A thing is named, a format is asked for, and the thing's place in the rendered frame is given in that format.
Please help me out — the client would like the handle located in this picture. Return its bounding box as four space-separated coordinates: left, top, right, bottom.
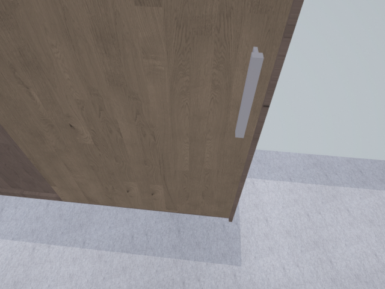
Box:
235 47 264 138

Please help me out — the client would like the wardrobe door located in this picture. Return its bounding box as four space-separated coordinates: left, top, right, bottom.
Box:
0 0 293 218
0 124 56 194

